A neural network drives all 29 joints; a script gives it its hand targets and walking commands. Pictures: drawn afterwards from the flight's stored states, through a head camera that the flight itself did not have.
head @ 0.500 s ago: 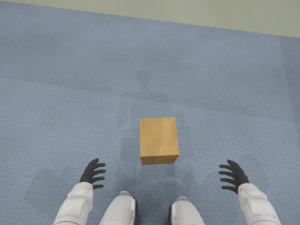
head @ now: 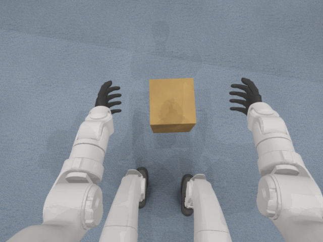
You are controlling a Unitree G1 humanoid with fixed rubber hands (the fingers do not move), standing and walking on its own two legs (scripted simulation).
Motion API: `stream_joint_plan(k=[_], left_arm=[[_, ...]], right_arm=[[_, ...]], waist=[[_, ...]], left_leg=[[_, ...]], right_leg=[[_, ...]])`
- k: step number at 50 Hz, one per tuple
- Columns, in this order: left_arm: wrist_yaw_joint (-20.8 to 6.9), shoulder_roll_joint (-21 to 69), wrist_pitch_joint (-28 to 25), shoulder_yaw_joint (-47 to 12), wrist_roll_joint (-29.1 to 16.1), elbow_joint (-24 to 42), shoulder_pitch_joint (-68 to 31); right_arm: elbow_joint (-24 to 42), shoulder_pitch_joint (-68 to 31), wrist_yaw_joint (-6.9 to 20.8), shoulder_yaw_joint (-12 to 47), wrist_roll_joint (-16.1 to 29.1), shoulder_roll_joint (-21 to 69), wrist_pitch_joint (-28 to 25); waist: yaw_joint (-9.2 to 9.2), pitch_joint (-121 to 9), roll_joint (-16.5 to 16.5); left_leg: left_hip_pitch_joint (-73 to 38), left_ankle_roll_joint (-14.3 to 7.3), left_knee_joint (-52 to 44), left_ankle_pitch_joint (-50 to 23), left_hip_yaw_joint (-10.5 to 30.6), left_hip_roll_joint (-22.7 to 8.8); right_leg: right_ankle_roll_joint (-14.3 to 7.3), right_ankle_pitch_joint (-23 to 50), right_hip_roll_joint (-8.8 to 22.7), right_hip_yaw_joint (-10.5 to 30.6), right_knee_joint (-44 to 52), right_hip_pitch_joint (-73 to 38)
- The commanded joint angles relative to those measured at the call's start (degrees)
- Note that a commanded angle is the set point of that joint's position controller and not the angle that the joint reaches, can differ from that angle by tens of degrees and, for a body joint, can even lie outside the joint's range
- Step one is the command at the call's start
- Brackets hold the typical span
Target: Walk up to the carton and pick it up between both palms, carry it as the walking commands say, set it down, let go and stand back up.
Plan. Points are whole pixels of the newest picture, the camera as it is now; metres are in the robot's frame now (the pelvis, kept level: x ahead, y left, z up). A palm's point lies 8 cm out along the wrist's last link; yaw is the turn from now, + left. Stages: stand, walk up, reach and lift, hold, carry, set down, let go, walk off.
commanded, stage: reach and lift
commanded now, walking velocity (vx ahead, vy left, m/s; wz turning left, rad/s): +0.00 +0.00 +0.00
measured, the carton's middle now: (171, 108) +0.55 -0.01 -0.56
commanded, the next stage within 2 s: none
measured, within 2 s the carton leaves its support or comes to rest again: neither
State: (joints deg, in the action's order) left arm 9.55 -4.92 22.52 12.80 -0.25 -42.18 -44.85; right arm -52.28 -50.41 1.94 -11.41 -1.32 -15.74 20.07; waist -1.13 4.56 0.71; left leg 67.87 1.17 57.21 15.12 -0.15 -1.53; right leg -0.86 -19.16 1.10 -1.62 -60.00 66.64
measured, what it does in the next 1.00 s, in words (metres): lowers itself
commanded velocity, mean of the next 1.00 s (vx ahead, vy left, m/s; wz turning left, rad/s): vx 0.00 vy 0.00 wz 0.00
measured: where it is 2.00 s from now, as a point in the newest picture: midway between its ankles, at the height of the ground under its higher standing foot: (163, 198)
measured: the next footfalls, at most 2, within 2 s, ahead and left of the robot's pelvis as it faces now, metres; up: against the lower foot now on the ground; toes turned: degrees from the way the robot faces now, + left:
none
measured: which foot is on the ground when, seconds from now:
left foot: down 0.00-1.00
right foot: down 0.00-1.00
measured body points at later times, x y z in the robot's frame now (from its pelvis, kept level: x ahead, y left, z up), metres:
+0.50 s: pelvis +0.03 +0.00 -0.02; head +0.34 -0.01 +0.30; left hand +0.55 +0.17 -0.13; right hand +0.58 -0.20 -0.12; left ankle +0.10 +0.13 -0.65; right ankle +0.08 -0.11 -0.65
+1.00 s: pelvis +0.01 +0.00 -0.10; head +0.35 -0.02 +0.19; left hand +0.55 +0.17 -0.23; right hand +0.58 -0.20 -0.22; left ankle +0.10 +0.13 -0.65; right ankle +0.08 -0.11 -0.65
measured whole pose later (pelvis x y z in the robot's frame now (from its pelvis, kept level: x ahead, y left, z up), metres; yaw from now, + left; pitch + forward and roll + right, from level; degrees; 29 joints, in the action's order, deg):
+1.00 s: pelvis +0.01 +0.00 -0.10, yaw +0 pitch +48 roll +2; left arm 8.2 -7.4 10.5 25.0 4.3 -47.7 -71.4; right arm -59.7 -79.5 1.1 -18.5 -5.4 -19.4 9.7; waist -1.8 0.2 -0.3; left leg 105.5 1.7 78.9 21.7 -0.8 -2.2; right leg -0.9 -25.5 0.3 0.2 -82.2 105.2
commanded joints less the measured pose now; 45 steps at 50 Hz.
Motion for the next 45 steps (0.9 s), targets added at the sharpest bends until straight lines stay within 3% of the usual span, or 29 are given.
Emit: stream_joint_plan(k=[1,9,18,28,33,39,45], left_arm=[[0.8,-4.2,-4.3,2.2,1.1,3.9,-11.9],[0.5,-4.7,-11.2,4.5,1.7,5.4,-16.8],[-0.1,-4.7,-13.5,7.2,3.3,3.6,-26.8],[-1.4,-3.3,-14.0,11.1,5.3,4.3,-30.9],[-2.3,-3.3,-14.5,13.0,7.1,4.2,-30.2],[-2.7,-4.4,-14.4,13.6,7.8,2.1,-33.2],[-1.9,-6.5,-13.5,12.6,6.0,0.4,-37.8]], right_arm=[[3.6,-14.5,-0.7,-1.6,0.2,-7.4,-4.0],[3.1,-22.6,-0.9,-0.9,1.4,-8.7,-10.2],[-1.0,-31.1,0.4,-3.8,-0.4,-10.7,-13.3],[-0.2,-36.5,1.3,-7.8,-4.5,-10.1,-13.7],[0.8,-36.1,1.8,-9.3,-6.2,-8.4,-13.8],[-0.4,-38.8,1.4,-9.2,-6.5,-7.1,-13.0],[-1.6,-43.0,-0.1,-8.1,-5.3,-8.7,-11.7]], waist=[[0.44,-45.8,-3.4],[0.12,-56.2,-4.7],[-0.4,-63.1,-2.9],[0.28,-67.3,-3.3],[-0.1,-64.8,-4.0],[-0.82,-59.5,-4.9],[-0.99,-62.2,-5.1]], left_leg=[[-18.3,1.2,-4.0,-3.0,-2.1,6.1],[-13.9,1.9,-2.7,-12.5,-1.5,6.4],[-17.8,2.1,0.3,-21.5,-1.2,6.4],[-17.4,1.9,1.1,-29.3,-1.5,6.2],[-13.3,1.7,2.0,-27.3,-1.8,6.4],[-1.9,1.7,7.8,-16.8,-3.4,6.8],[4.4,2.3,16.7,-9.9,-4.9,7.3]], right_leg=[[0.9,6.1,-4.1,1.9,8.5,-19.0],[1.2,19.8,-4.8,3.5,5.3,-19.7],[1.0,25.5,-5.8,2.8,2.8,-13.1],[1.2,31.6,-6.3,1.5,2.1,-11.1],[1.6,29.8,-6.2,1.2,1.2,-8.4],[2.1,20.9,-6.0,1.3,-3.8,-1.7],[2.6,14.3,-6.4,0.2,-12.3,4.0]])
